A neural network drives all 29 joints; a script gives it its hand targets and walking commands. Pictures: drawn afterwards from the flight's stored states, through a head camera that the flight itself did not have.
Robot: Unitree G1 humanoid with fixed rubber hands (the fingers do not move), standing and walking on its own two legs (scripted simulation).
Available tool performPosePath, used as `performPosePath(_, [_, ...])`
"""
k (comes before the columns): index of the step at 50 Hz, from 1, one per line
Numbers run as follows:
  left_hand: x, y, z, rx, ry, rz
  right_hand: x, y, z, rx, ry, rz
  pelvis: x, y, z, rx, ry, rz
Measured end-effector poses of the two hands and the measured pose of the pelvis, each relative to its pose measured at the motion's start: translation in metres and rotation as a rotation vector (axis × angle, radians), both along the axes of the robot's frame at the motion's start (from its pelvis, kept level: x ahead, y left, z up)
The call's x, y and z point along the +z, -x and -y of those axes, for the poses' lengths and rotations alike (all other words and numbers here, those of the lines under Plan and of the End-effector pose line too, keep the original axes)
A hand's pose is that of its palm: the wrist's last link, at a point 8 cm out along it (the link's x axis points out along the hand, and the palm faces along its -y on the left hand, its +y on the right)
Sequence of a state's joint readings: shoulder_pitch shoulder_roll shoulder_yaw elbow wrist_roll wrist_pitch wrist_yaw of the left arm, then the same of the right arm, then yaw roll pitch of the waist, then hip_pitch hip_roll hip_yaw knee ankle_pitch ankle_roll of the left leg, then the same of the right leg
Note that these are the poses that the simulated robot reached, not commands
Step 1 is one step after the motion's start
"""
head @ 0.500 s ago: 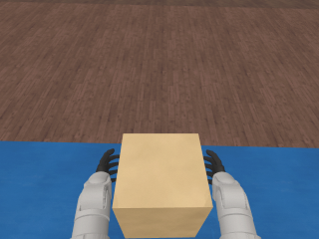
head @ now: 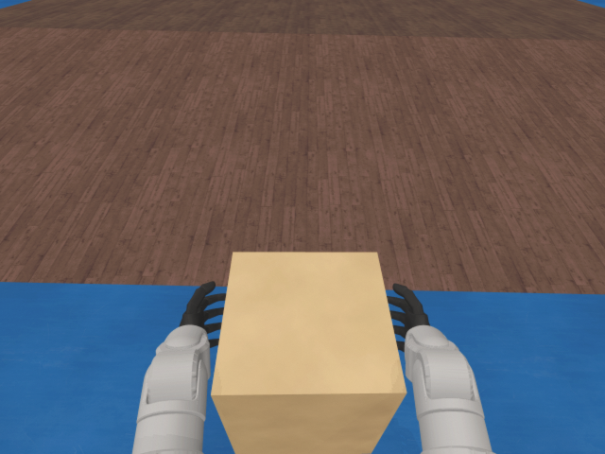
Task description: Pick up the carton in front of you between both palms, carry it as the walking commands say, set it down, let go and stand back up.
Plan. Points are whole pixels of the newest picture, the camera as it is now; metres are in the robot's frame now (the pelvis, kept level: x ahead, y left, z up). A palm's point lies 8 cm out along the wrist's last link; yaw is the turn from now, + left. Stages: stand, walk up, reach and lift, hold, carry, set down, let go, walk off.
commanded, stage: hold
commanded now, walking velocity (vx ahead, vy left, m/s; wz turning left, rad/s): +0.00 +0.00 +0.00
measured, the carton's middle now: (304, 357) +0.30 +0.00 -0.02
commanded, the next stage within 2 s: carry in 1.28 s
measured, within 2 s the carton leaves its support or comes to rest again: neither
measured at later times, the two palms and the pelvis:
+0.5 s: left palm (196, 335) +0.29 +0.15 +0.05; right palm (416, 334) +0.29 -0.15 +0.05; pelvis +0.00 +0.00 +0.00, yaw +0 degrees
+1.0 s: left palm (194, 338) +0.28 +0.15 +0.05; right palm (415, 339) +0.28 -0.15 +0.05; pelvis +0.00 +0.00 +0.00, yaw +0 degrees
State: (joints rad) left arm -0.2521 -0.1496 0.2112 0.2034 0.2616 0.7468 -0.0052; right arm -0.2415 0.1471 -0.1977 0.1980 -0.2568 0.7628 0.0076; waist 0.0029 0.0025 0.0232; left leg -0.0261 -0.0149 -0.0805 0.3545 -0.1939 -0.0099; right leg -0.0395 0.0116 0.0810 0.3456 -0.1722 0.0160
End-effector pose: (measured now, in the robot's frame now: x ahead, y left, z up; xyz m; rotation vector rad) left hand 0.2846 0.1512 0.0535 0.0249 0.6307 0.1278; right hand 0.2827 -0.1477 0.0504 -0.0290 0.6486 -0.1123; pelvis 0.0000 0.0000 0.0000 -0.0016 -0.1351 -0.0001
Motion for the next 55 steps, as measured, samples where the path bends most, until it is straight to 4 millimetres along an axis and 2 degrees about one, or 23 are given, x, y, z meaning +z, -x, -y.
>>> performPosePath(11, [-0.004,0.002,0.003,0.008,0.01,-0.021,-0.005,0.003,0.003,-0.013,-0.017,-0.021,-0.002,0.01,0.002,0.001,-0.001,0.009])
performPosePath(22, [-0.002,-0.004,0.003,0.011,0.008,-0.015,-0.002,-0.005,0.003,-0.004,-0.008,-0.014,-0.001,0.004,0.004,0.003,-0.001,0.003])
performPosePath(35, [-0.004,-0.003,0.001,-0.003,-0.009,-0.024,-0.004,-0.005,0.001,0.007,0.007,-0.023,0.001,-0.004,0.003,0.005,0.001,-0.002])
performPosePath(55, [-0.004,0.0,0.0,-0.002,-0.001,-0.02,-0.004,0.001,0.0,-0.005,-0.002,-0.02,-0.001,0.003,-0.001,0.0,-0.001,0.002])
